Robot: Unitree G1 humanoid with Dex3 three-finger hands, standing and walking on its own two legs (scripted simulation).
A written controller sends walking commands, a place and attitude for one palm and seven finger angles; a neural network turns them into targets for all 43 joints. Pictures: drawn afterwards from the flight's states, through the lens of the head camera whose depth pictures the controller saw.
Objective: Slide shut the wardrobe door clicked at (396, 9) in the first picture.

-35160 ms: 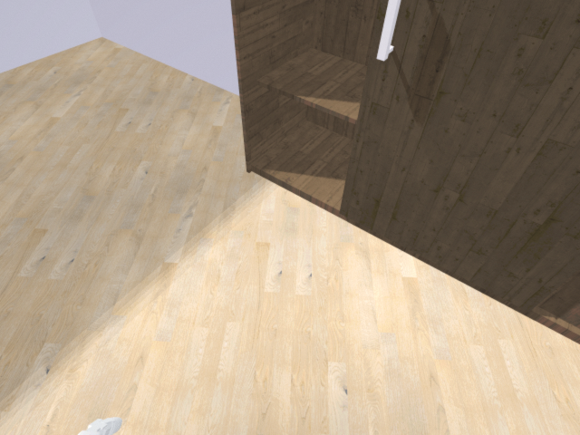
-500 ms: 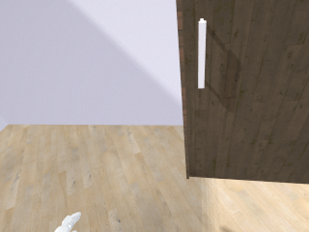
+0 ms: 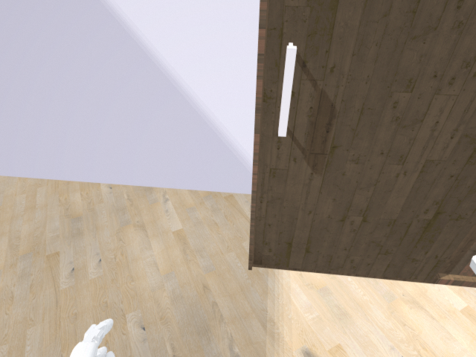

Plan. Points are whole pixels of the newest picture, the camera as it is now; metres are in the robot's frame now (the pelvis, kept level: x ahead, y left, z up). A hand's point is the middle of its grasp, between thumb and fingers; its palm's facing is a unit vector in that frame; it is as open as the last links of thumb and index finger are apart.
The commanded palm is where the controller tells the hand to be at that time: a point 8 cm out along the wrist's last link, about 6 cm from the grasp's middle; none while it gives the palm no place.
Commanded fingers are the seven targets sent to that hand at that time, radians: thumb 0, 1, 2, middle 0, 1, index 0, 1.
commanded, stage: stop stepping back and stand still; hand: right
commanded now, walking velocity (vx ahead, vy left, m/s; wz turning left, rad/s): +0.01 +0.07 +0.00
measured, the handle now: (286, 91) +0.76 -0.11 +0.17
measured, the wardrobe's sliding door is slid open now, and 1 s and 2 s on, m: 0.00 0.00 0.00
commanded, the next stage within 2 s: let the arm hang, fingers relaxed in 1.46 s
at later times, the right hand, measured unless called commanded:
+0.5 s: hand (459, 251) +0.23 -0.29 +0.16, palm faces +0.51 +0.76 -0.40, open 7.4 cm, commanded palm +0.16 -0.31 +0.19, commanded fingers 0.00 -0.90 -0.90 0.20 0.30 0.20 0.30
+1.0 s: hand (469, 260) +0.22 -0.29 +0.16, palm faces +0.43 +0.79 -0.43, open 7.4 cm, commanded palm +0.16 -0.33 +0.19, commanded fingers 0.00 -0.90 -0.90 0.20 0.30 0.20 0.30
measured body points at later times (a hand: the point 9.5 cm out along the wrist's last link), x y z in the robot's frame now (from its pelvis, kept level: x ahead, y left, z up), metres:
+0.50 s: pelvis +0.03 -0.01 +0.01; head +0.04 -0.01 +0.46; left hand +0.20 +0.23 -0.08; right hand +0.20 -0.33 +0.18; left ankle +0.02 +0.08 -0.72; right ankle +0.05 -0.11 -0.73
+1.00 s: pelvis +0.02 -0.03 +0.01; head +0.03 -0.03 +0.46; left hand +0.19 +0.20 -0.07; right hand +0.19 -0.33 +0.18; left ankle +0.02 +0.08 -0.72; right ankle +0.05 -0.11 -0.73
